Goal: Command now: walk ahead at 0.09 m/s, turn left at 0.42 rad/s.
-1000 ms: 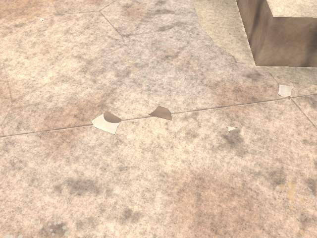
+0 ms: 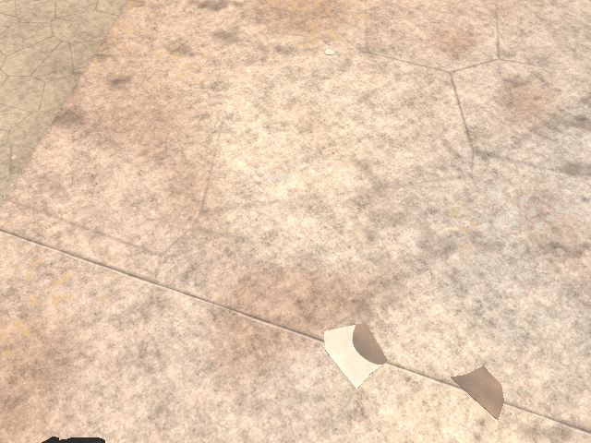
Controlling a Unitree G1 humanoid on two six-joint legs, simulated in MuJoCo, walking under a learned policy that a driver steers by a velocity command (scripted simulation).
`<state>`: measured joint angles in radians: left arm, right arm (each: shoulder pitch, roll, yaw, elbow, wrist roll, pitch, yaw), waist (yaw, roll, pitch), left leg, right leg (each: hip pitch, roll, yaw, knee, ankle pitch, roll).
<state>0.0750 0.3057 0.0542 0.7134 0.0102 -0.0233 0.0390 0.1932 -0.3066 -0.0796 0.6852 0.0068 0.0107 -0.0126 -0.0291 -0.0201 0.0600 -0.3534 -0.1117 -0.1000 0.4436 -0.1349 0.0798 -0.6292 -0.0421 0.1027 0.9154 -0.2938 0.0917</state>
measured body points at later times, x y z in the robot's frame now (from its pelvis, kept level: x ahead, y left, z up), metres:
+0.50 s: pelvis +0.06 -0.04 -0.01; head +0.07 -0.04 +0.44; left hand +0.19 +0.22 -0.11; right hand +0.21 -0.29 -0.12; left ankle +0.04 +0.09 -0.74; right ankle +0.09 -0.16 -0.74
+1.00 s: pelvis +0.06 -0.03 +0.00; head +0.07 -0.03 +0.44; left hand +0.14 +0.23 -0.14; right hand +0.17 -0.28 -0.14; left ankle +0.04 +0.09 -0.74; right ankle +0.09 -0.16 -0.74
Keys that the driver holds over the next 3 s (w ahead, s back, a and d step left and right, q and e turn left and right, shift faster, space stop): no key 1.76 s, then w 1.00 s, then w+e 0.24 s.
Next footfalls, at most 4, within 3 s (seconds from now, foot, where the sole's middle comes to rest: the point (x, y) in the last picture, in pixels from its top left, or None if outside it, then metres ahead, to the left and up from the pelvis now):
0.16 right None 0.13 -0.16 -0.78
2.42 right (350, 415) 0.47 -0.13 -0.78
2.98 left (237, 298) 0.76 0.13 -0.78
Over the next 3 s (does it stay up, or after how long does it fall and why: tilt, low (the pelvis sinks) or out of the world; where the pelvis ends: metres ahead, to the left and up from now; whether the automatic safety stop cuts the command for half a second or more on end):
stays up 0.60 0.01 -0.02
